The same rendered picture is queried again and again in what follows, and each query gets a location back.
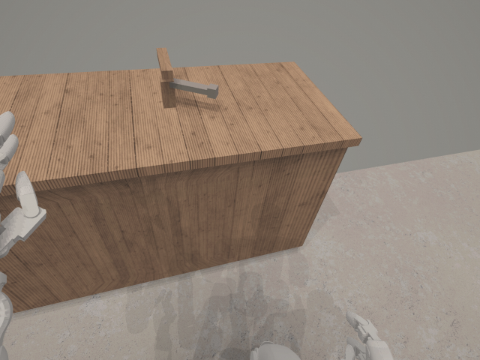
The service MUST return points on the right robot hand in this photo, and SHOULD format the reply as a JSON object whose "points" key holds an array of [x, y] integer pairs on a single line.
{"points": [[375, 349]]}

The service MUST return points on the tap lever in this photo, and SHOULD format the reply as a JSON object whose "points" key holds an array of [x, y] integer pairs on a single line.
{"points": [[210, 90]]}

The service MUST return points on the right robot thigh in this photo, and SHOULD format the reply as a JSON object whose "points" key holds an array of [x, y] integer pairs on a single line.
{"points": [[273, 352]]}

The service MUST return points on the counter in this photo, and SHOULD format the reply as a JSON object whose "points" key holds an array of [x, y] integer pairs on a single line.
{"points": [[141, 181]]}

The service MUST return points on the left robot hand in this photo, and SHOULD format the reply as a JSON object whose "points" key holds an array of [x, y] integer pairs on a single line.
{"points": [[21, 222]]}

